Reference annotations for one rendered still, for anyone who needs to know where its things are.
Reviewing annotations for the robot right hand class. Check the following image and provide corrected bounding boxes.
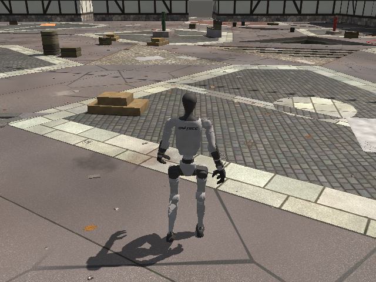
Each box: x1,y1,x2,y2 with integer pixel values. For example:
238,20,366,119
212,169,226,184

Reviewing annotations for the right robot upper arm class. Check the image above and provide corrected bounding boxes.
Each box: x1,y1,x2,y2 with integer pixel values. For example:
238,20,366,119
201,119,217,152

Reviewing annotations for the left robot thigh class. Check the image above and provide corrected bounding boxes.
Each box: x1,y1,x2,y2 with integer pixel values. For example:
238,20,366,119
168,164,180,204

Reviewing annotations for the robot left forearm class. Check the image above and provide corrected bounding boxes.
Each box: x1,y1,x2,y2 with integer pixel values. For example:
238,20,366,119
157,140,167,157

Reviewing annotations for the robot right forearm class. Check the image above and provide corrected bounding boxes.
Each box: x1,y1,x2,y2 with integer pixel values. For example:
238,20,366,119
211,143,224,171

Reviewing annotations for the robot left hand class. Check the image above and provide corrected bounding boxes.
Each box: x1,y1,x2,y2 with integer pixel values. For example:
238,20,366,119
157,155,170,164

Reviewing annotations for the left robot upper arm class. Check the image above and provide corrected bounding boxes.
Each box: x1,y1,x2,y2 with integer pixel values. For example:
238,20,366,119
160,117,177,149

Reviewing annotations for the left robot shin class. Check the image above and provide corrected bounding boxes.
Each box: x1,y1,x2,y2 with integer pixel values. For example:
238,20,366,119
168,194,177,235

